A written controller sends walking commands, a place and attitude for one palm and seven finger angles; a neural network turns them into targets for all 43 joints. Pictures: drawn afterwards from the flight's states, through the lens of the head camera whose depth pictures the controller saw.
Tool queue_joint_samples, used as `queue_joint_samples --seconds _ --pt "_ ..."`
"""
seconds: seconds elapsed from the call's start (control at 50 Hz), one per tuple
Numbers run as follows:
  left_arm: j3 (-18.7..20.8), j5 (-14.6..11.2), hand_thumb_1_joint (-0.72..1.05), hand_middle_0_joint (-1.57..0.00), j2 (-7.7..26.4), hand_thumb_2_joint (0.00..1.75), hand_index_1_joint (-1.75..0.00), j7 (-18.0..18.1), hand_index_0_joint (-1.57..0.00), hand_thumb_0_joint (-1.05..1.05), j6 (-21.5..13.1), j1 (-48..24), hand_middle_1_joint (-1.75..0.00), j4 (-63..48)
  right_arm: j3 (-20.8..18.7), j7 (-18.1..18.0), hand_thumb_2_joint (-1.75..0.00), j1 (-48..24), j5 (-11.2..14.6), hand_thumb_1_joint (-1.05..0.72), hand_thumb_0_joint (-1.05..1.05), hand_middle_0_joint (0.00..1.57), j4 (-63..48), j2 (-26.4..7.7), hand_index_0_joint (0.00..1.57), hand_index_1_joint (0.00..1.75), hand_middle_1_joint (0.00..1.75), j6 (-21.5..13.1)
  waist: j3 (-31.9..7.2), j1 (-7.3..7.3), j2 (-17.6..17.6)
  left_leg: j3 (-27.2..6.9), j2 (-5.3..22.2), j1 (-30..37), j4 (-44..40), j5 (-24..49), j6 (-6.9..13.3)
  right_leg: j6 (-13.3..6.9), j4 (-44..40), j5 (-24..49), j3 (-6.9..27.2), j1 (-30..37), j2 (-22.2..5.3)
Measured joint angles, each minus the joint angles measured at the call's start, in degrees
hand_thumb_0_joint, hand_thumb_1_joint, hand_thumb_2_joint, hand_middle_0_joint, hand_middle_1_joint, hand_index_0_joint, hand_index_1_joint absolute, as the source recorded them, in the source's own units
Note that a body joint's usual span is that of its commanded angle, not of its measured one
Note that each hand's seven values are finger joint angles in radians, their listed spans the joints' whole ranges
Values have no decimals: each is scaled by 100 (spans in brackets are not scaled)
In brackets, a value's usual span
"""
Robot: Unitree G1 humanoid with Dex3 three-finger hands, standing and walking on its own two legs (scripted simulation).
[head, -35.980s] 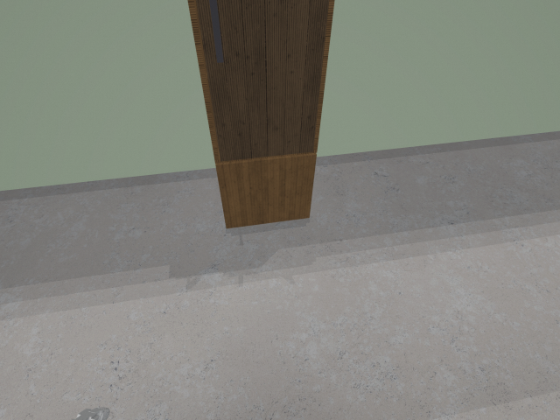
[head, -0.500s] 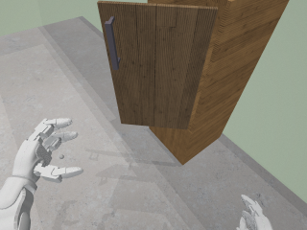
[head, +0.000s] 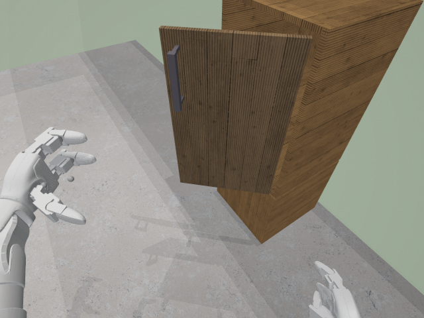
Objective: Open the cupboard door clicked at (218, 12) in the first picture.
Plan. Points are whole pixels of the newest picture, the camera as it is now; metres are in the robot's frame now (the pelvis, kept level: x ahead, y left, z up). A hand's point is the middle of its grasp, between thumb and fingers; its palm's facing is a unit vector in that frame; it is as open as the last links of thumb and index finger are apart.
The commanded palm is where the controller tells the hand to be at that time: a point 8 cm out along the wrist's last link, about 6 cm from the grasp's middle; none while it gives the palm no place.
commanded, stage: raise the hand with hooked fingers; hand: left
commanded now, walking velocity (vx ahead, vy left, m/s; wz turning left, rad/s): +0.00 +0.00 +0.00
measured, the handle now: (177, 79) +0.64 +0.17 +0.14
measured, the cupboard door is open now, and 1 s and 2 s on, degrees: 47 47 47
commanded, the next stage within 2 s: move the hooked fingers beside the handle in 0.56 s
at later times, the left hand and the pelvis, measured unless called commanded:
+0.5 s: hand (83, 171) +0.29 +0.25 +0.16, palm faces +0.01 -1.00 -0.05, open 14.0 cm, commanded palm +0.26 +0.30 +0.16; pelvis +0.00 -0.02 +0.00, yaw -1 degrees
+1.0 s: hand (103, 146) +0.35 +0.24 +0.16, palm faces -0.02 -1.00 -0.01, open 14.0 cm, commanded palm +0.33 +0.29 +0.15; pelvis +0.00 -0.01 +0.00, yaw -1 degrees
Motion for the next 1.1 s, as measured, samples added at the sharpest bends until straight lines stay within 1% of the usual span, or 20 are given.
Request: queue_joint_samples --seconds 0.1,0.18,0.26,0.4,0.68,0.74,0.82,0.92,1.04,1.1 --pt "147 -24 -50 -30 186 30 -120 -113 -30 -1 119 -277 -120 239 -34 -1 -90 87 36 -90 2 20 57 -78 20 30 30 23 7 -42 16 10 9 116 -171 88 -25 -25 -128 66 9 89 19" --pt "176 -84 -50 -30 264 30 -120 -203 -30 -1 197 -375 -120 443 -85 33 -90 133 69 -90 2 20 47 -150 20 30 30 45 -25 -71 37 35 22 124 -244 133 -44 -43 -145 87 34 58 32" --pt "144 -62 -50 -30 190 30 -120 -216 -30 -1 242 -278 -120 428 -139 64 -90 145 72 -90 2 20 11 -203 20 30 30 53 -31 -97 45 62 42 109 -257 144 -63 -64 -105 77 64 4 49" --pt "175 -23 -50 -30 -7 30 -120 -60 -30 -1 91 -159 -120 294 -177 34 -90 122 51 -90 2 20 13 -178 20 30 30 3 0 -89 21 70 87 165 -272 143 -107 -105 -91 62 78 36 94" --pt "146 -49 -50 -30 12 30 -120 -81 -30 -1 131 -226 -120 386 -142 2 -90 13 67 -90 2 20 27 -123 20 30 30 18 -36 -55 66 56 109 177 -271 135 -142 -133 -58 31 72 34 117" --pt "101 -41 -50 -30 0 30 -120 -68 -30 -1 109 -336 -120 493 -145 -19 -90 16 79 -90 2 20 38 -130 20 30 30 21 -35 -39 70 37 101 161 -251 130 -140 -131 -46 22 54 32 111" --pt "-20 59 -50 -30 39 29 -120 -10 -30 -1 88 -794 -120 970 -128 -74 -90 -11 92 -90 2 20 112 -141 20 30 30 53 -11 -39 43 -17 85 69 -199 135 -135 -131 -10 15 3 -30 97" --pt "-174 204 -50 -30 58 29 -120 78 -30 -1 3 -1364 -120 1449 -113 -96 -90 -18 76 -90 2 20 170 -146 20 30 30 92 2 -112 5 -24 75 -33 -169 144 -122 -125 12 29 -2 -127 86" --pt "-108 281 -50 -30 150 30 -120 112 -30 -1 -82 -1755 -120 1942 -129 -23 -90 82 56 -90 2 20 141 -151 20 30 30 193 -70 -269 -36 75 79 -116 -161 119 -98 -102 52 30 99 -266 80" --pt "-72 331 -50 -30 208 30 -120 151 -30 -1 -118 -1871 -120 2165 -155 8 -90 183 62 -90 2 20 111 -179 20 30 30 259 -92 -324 -41 115 80 -171 -133 95 -83 -86 83 20 140 -336 77"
